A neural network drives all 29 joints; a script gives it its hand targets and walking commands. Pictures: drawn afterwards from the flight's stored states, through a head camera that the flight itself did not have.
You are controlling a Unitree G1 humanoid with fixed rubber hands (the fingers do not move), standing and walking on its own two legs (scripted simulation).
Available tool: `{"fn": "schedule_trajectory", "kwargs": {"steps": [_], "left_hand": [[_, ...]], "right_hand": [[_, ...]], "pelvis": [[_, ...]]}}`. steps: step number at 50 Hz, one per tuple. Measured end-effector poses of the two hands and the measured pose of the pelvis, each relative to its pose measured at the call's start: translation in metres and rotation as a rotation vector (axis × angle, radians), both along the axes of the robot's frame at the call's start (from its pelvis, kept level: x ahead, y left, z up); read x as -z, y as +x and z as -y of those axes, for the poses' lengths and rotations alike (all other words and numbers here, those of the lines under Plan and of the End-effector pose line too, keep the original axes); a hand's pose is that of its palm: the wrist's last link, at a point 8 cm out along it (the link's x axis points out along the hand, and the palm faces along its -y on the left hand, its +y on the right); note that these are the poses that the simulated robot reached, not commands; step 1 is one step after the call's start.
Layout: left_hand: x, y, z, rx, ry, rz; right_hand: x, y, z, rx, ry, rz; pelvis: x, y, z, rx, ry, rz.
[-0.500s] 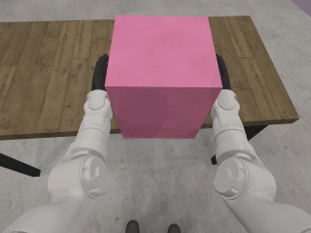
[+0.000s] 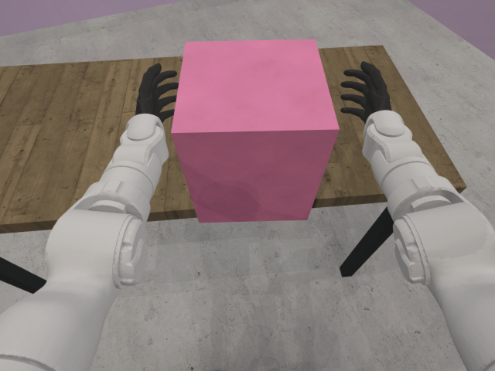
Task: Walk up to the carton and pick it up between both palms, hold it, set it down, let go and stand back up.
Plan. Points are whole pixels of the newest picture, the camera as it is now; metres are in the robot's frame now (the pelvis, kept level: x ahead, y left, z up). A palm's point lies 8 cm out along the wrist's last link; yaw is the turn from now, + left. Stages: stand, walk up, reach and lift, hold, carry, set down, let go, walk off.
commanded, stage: let go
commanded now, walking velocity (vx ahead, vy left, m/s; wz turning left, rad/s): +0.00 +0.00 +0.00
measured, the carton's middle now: (252, 139) +0.48 +0.03 +0.06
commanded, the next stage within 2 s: stand in 1.18 s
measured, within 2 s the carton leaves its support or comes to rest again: neither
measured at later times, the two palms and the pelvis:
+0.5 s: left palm (89, 64) +0.44 +0.23 +0.24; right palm (443, 61) +0.46 -0.21 +0.24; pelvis -0.03 -0.01 -0.01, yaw +3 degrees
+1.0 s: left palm (136, 145) +0.40 +0.19 +0.13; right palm (389, 143) +0.42 -0.18 +0.13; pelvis -0.02 +0.01 +0.01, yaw +0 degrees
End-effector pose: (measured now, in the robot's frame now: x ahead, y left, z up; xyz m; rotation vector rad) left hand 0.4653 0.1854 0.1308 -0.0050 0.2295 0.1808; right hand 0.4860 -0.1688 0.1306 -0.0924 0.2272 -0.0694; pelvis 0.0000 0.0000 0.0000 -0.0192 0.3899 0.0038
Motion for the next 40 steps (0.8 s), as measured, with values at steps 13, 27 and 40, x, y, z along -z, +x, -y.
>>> {"fn": "schedule_trajectory", "kwargs": {"steps": [13,27,40], "left_hand": [[-0.076,-0.018,-0.017,-0.049,0.016,0.039],[-0.107,-0.025,-0.041,-0.047,0.064,0.057],[-0.04,-0.028,-0.026,0.051,0.059,0.009]], "right_hand": [[-0.084,-0.015,0.017,-0.005,0.018,0.065],[-0.107,-0.031,0.04,0.052,0.027,0.054],[-0.035,-0.046,0.035,0.007,0.015,0.001]], "pelvis": [[0.002,-0.022,0.01,-0.011,0.006,0.105],[0.007,-0.032,0.006,-0.049,0.004,0.117],[0.004,-0.032,-0.009,-0.025,-0.002,0.127]]}}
